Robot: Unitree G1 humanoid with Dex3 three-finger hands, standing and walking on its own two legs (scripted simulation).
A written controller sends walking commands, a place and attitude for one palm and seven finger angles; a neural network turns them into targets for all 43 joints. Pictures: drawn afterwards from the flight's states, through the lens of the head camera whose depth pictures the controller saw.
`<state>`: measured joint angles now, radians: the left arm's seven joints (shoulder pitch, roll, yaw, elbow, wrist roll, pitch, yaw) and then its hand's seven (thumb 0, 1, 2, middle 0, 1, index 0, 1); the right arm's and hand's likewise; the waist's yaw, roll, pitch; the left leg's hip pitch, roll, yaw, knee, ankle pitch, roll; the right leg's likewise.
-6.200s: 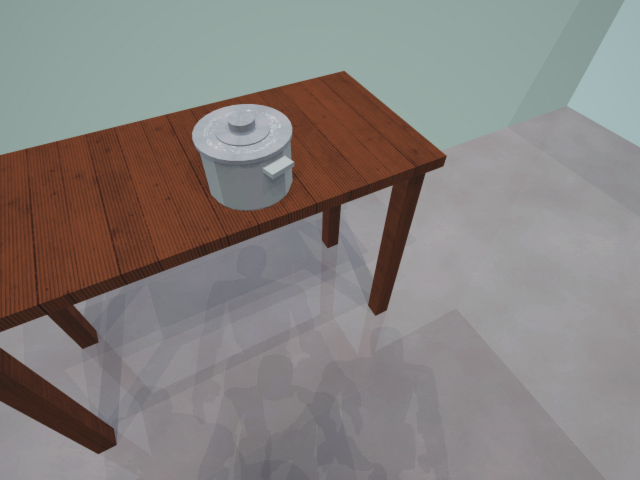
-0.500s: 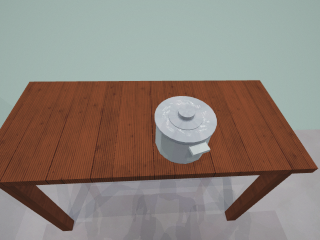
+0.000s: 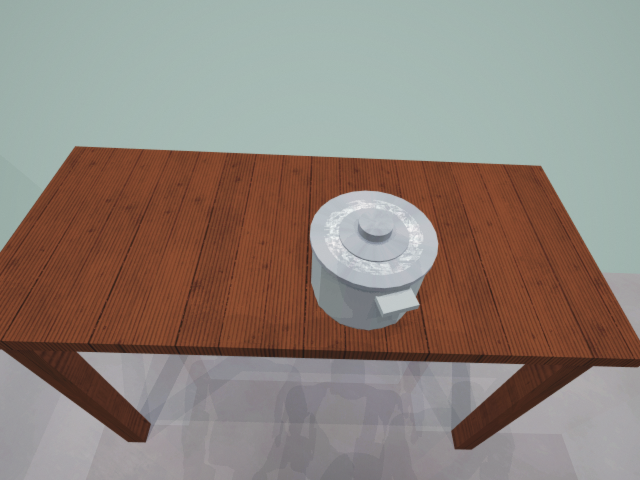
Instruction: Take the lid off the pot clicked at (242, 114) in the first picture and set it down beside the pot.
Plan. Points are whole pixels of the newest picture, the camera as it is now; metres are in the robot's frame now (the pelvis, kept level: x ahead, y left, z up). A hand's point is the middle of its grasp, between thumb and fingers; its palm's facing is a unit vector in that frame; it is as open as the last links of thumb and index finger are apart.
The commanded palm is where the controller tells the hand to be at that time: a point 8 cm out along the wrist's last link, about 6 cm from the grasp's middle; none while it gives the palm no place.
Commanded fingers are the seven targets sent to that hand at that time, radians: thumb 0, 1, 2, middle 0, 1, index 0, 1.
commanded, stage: shuffle to correct the standing spot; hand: left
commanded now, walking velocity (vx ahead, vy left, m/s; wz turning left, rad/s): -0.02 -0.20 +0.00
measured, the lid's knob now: (375, 225) +0.43 -0.05 +0.08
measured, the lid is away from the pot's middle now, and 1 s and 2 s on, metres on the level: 0.00 0.00 0.00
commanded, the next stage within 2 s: come to a stop and stand still in 1.04 s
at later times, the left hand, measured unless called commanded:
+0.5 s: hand out of the picture -0.02 +0.11 -0.20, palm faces +0.06 -0.99 -0.15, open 7.4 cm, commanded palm none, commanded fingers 0.00 0.90 0.90 -0.20 -0.30 -0.20 -0.30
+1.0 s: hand out of the picture +0.02 +0.05 -0.19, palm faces +0.01 -0.98 -0.20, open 7.4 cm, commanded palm none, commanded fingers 0.00 0.90 0.90 -0.20 -0.30 -0.20 -0.30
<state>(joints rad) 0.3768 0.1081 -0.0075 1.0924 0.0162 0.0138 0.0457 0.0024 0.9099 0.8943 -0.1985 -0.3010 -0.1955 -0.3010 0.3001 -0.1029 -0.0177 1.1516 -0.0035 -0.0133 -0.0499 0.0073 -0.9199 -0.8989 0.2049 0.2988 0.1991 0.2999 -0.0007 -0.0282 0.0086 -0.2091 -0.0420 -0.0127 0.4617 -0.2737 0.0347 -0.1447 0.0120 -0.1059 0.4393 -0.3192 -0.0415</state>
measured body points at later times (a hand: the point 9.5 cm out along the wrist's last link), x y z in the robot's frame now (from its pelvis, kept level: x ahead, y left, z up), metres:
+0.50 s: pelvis -0.01 -0.06 -0.01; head +0.01 -0.03 +0.44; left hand -0.02 +0.16 -0.18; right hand +0.00 -0.28 -0.16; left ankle -0.03 +0.03 -0.72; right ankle -0.05 -0.08 -0.74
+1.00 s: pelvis -0.03 -0.14 -0.01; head +0.00 -0.13 +0.43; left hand +0.02 +0.10 -0.17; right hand +0.01 -0.40 -0.16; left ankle -0.03 +0.01 -0.74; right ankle -0.03 -0.30 -0.74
